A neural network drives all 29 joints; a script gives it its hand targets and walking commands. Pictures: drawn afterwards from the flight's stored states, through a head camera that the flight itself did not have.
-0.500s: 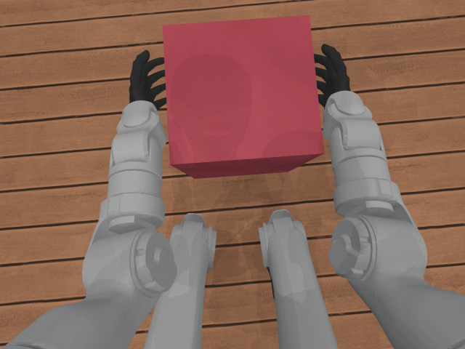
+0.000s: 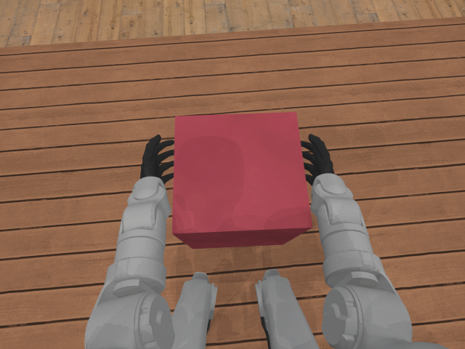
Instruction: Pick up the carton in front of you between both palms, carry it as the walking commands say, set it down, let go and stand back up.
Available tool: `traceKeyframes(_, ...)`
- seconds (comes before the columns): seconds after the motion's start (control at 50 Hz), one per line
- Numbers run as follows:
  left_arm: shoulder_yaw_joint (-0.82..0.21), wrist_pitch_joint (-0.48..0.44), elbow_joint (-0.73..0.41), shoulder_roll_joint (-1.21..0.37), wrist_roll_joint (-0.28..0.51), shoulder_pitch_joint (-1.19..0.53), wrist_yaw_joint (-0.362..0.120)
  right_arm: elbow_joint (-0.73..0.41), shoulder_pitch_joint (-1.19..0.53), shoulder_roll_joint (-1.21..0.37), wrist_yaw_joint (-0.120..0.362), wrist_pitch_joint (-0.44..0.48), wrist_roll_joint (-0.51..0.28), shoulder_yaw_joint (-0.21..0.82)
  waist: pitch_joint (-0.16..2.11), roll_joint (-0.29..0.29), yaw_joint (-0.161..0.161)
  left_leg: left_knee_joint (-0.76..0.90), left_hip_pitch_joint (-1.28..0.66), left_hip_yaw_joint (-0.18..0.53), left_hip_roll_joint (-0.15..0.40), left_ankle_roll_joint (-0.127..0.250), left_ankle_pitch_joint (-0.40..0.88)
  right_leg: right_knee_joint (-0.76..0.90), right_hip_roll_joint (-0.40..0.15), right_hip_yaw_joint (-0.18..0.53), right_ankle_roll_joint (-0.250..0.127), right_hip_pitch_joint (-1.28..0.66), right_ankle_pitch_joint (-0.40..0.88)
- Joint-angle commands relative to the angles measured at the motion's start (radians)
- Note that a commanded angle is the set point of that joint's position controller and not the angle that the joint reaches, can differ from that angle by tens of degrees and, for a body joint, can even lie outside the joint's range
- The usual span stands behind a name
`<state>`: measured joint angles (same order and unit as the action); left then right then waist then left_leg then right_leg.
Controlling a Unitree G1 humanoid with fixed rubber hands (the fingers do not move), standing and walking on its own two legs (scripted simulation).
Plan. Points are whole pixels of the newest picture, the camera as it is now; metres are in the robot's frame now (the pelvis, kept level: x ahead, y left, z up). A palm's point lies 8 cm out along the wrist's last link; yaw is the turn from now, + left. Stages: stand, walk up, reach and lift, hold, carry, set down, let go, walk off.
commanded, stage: reach and lift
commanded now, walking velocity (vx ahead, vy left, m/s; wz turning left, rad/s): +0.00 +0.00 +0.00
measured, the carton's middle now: (237, 190) +0.40 -0.01 -0.11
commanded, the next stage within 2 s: hold in 1.66 s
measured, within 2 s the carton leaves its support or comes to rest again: neither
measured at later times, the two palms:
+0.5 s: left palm (115, 162) +0.36 +0.15 +0.11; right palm (357, 163) +0.35 -0.15 +0.11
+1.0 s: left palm (86, 152) +0.34 +0.15 +0.17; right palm (383, 156) +0.33 -0.15 +0.17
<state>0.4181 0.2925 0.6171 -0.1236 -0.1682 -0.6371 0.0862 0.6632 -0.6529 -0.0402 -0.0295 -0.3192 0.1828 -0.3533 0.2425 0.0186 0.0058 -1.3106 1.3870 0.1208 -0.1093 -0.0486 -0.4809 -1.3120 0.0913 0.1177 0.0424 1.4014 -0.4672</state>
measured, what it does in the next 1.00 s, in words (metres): rises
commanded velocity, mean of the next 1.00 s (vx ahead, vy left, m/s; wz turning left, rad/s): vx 0.00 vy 0.00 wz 0.00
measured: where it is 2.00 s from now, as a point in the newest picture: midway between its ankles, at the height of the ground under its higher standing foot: (235, 340)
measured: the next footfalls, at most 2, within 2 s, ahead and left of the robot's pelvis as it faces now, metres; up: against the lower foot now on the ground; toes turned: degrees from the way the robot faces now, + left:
none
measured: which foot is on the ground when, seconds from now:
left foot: down 0.00-1.00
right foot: down 0.00-1.00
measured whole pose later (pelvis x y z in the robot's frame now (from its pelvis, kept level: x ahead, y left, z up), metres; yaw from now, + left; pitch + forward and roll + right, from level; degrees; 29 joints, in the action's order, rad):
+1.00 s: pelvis +0.04 +0.00 +0.14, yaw -1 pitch -3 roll +0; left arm 0.33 0.60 0.40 -0.17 -0.31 -0.34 -0.01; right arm 0.39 -0.31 -0.16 0.01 -0.62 0.30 -0.30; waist 0.02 0.00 0.00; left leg -0.46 0.17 0.15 -0.05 -0.01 -0.23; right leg -0.45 0.05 0.14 0.02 0.18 -0.21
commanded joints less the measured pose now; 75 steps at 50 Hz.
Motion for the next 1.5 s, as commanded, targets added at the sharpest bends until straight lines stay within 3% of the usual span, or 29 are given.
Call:
traceKeyframes(0.0, -0.583, 0.009, 0.088, -1.045, 0.104, -0.486, -0.252, -0.008, -0.519, -1.054, 0.227, 0.032, -0.126, 0.538, 0.625, -0.035, -0.007, 0.227, -0.42, -0.103, -0.058, 0.018, 0.227, 0.228, 0.059, -0.101, -0.021, -0.522, 0.242)
traceKeyframes(0.32, -0.669, 0.033, 0.002, -1.033, 0.084, -0.17, -0.271, -0.115, -0.221, -1.066, 0.228, 0.009, -0.121, 0.631, 0.401, -0.027, -0.008, 0.586, -0.854, -0.046, -0.018, 0.033, 0.432, 0.585, 0.032, -0.046, -0.029, -0.937, 0.435)
traceKeyframes(0.58, -0.756, 0.208, -0.16, -1.037, 0.128, -0.008, -0.307, -0.295, -0.061, -1.061, 0.249, -0.17, -0.163, 0.714, 0.14, -0.012, -0.012, 0.87, -1.2, -0.031, 0.016, 0.027, 0.542, 0.87, 0.008, -0.039, -0.024, -1.259, 0.524)
traceKeyframes(0.66, -0.702, 0.273, -0.164, -1.001, 0.103, 0.006, -0.316, -0.305, -0.048, -1.042, 0.256, -0.236, -0.137, 0.658, 0.006, -0.012, -0.015, 0.929, -1.214, -0.039, 0.017, 0.027, 0.453, 0.929, 0.007, -0.045, -0.03, -1.281, 0.433)
traceKeyframes(0.78, -0.627, 0.299, -0.139, -0.996, 0.072, -0.092, -0.336, -0.265, -0.139, -1.04, 0.28, -0.263, -0.108, 0.587, -0.071, -0.004, -0.008, 0.949, -1.202, -0.052, 0.022, 0.035, 0.302, 0.941, 0.003, -0.058, -0.041, -1.266, 0.294)
traceKeyframes(0.98, -0.635, 0.306, -0.141, -1.012, 0.078, -0.179, -0.349, -0.275, -0.233, -1.058, 0.285, -0.268, -0.121, 0.606, -0.011, -0.018, -0.006, 0.945, -1.237, -0.058, 0.021, 0.039, 0.291, 0.943, 0.0, -0.06, -0.037, -1.3, 0.282)
traceKeyframes(1.48, -0.691, 0.36, -0.292, -0.968, 0.114, -0.041, -0.334, -0.416, -0.082, -1.03, 0.266, -0.329, -0.15, 0.648, -0.002, -0.016, -0.006, 0.981, -1.335, -0.053, 0.007, 0.027, 0.51, 0.982, 0.012, -0.053, -0.018, -1.404, 0.499)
